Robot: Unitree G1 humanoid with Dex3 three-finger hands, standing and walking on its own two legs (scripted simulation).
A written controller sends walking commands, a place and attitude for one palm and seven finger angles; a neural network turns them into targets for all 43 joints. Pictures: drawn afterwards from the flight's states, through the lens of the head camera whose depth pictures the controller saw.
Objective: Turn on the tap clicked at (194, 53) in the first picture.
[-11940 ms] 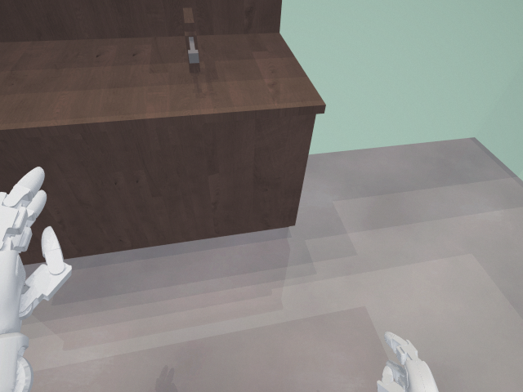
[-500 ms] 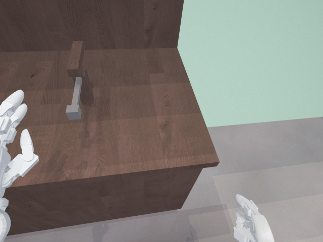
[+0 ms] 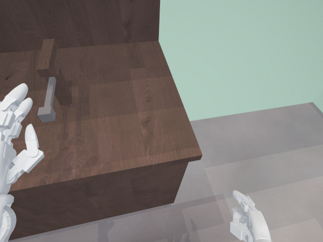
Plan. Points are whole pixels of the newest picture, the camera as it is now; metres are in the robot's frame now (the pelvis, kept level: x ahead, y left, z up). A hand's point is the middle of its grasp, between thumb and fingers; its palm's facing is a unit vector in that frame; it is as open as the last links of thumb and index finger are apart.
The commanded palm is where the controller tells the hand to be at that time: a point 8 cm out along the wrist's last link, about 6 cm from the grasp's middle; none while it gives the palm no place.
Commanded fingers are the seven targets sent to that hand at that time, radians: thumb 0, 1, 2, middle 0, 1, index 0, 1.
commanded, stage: come to a stop and stand still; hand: left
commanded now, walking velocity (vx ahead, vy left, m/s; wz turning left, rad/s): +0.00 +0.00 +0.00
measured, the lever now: (47, 114) +0.36 +0.32 +0.09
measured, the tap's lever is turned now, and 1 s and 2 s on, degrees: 0 0 0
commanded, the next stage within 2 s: look again from close up in 0.92 s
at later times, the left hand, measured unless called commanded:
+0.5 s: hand (46, 145) +0.25 +0.24 +0.16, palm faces +0.26 -0.91 -0.32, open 7.4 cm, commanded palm +0.19 +0.29 +0.18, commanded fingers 0.00 0.90 0.90 -0.20 -0.30 -0.20 -0.30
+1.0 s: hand (29, 133) +0.27 +0.28 +0.15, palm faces +0.31 -0.89 -0.34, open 7.4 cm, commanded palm +0.21 +0.32 +0.18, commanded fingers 0.00 0.90 0.90 -0.20 -0.30 -0.20 -0.30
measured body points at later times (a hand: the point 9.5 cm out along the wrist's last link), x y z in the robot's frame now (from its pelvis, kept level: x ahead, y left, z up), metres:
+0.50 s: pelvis +0.00 +0.03 +0.00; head +0.01 +0.03 +0.45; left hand +0.23 +0.29 +0.17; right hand +0.15 -0.20 -0.07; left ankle -0.01 +0.12 -0.73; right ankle +0.07 -0.10 -0.73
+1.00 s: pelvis +0.03 +0.05 +0.00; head +0.07 +0.08 +0.45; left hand +0.25 +0.33 +0.17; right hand +0.21 -0.19 -0.06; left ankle -0.01 +0.12 -0.73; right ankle +0.07 -0.10 -0.73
